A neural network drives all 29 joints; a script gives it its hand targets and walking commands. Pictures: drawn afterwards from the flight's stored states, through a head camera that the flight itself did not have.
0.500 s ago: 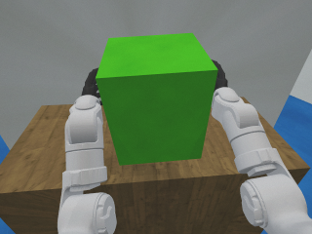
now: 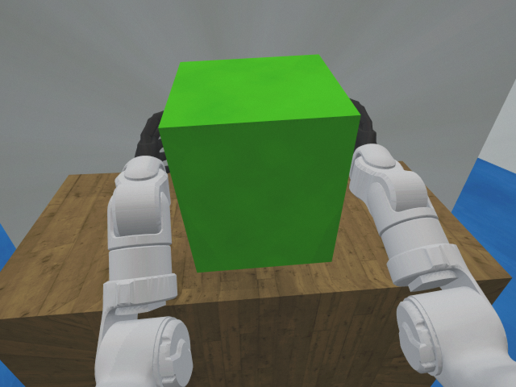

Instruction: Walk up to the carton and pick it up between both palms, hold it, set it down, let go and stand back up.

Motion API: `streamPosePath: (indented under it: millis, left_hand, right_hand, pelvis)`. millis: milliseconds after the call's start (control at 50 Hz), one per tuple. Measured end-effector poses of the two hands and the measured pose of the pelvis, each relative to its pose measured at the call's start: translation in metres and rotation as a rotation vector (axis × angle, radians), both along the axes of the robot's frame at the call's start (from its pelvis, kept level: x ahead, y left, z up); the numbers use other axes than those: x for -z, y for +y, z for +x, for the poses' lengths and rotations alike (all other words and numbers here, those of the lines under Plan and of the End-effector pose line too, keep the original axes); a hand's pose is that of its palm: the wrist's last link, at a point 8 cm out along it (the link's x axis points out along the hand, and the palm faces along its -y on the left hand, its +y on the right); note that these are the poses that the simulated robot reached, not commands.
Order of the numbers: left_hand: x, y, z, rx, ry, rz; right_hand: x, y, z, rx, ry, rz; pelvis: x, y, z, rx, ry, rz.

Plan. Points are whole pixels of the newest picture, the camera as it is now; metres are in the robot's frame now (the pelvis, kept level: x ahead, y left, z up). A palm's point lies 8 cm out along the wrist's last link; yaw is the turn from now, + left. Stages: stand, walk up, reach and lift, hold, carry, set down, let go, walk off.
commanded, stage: hold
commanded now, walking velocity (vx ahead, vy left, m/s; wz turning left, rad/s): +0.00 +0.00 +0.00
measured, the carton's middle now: (257, 164) +0.39 +0.00 +0.23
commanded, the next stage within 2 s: set down in 0.38 s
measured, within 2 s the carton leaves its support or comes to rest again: neither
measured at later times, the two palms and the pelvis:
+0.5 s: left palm (151, 164) +0.36 +0.16 +0.25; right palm (360, 149) +0.37 -0.14 +0.26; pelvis +0.00 +0.00 +0.00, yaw +0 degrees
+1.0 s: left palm (162, 197) +0.39 +0.16 +0.18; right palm (346, 187) +0.39 -0.14 +0.18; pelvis +0.01 -0.01 +0.00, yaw +2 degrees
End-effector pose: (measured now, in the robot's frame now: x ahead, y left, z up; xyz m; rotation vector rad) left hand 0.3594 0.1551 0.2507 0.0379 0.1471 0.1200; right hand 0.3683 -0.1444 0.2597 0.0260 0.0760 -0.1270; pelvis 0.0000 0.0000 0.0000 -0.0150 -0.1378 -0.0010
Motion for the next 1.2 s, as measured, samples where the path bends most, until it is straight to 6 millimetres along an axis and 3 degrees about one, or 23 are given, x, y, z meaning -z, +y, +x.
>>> streamPosePath:
  millis: [460,640,760,960,1040,1200]
  left_hand:
    - [0.0,0.0,0.001,0.002,-0.005,-0.003]
    - [0.001,0.003,0.01,-0.008,-0.057,0.008]
    - [0.015,0.006,0.018,-0.002,-0.072,0.032]
    - [0.068,0.002,0.025,0.022,-0.017,0.042]
    - [0.079,-0.001,0.028,0.027,-0.017,0.039]
    - [0.076,-0.007,0.039,0.046,-0.018,0.04]
  right_hand:
    - [-0.001,0.0,0.001,0.004,-0.003,-0.004]
    - [0.0,0.003,0.01,-0.003,-0.06,-0.007]
    - [0.022,0.006,0.017,-0.002,-0.086,-0.031]
    - [0.074,0.002,0.019,0.013,-0.077,-0.042]
    - [0.082,-0.001,0.021,0.018,-0.083,-0.047]
    - [0.079,-0.007,0.025,0.041,-0.086,-0.061]
  pelvis:
    - [0.0,-0.001,0.0,-0.002,-0.01,0.0]
    - [0.0,-0.004,0.001,-0.01,-0.035,0.004]
    - [0.0,-0.007,0.003,-0.02,-0.055,0.007]
    - [0.0,-0.008,0.007,-0.033,-0.057,0.003]
    - [0.0,-0.007,0.008,-0.031,-0.037,0.0]
    - [0.0,-0.004,0.01,-0.016,-0.009,0.0]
